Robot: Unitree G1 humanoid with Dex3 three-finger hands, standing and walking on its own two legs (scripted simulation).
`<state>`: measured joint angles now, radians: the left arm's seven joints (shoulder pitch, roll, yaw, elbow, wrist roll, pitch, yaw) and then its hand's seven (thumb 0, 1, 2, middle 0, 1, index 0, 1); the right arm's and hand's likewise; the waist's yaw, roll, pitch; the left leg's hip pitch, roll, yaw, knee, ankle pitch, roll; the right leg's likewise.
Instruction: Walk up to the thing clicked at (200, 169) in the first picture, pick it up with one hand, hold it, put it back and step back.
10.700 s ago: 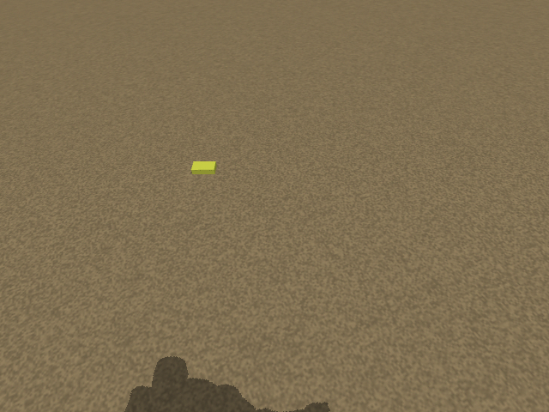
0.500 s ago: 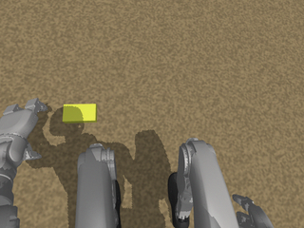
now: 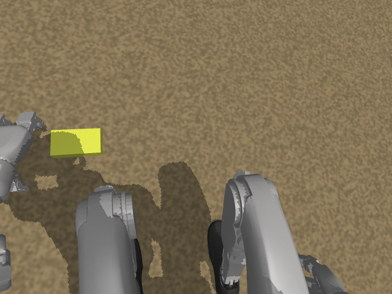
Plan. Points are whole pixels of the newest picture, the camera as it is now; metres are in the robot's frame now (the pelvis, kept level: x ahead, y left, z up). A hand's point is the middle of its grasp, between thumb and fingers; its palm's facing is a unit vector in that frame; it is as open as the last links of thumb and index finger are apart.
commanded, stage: rise first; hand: left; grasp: from above
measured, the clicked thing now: (77, 143) +0.47 +0.28 -0.32
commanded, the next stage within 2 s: approach in 0.72 s
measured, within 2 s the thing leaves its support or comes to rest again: neither
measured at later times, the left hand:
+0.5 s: hand (29, 154) +0.41 +0.34 -0.19, palm faces -0.47 -0.06 -0.88, open 13.9 cm
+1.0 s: hand (41, 149) +0.43 +0.32 -0.21, palm faces -0.48 -0.04 -0.88, open 14.1 cm
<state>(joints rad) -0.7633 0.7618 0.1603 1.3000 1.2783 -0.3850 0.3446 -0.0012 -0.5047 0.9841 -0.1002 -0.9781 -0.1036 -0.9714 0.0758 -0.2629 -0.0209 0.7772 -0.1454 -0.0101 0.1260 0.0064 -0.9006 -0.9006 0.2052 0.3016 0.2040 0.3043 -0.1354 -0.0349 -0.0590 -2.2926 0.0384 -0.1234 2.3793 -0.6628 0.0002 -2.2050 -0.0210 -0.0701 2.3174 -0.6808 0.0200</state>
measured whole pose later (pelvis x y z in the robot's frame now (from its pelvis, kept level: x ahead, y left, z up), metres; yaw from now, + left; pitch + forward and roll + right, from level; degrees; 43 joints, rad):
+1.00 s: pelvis +0.01 +0.00 -0.03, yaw -1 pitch +33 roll -7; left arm -0.89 0.81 0.11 1.46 1.35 -0.38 0.46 0.00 -0.52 0.99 -0.09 -0.99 -0.09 -0.99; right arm 0.06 -0.26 0.03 0.81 -0.22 -0.03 0.14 0.00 -0.90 -0.89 0.20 0.30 0.20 0.30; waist -0.20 -0.06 -0.02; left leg -2.36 0.03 -0.15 2.47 -0.70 -0.01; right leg -2.27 -0.01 -0.08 2.40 -0.71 0.02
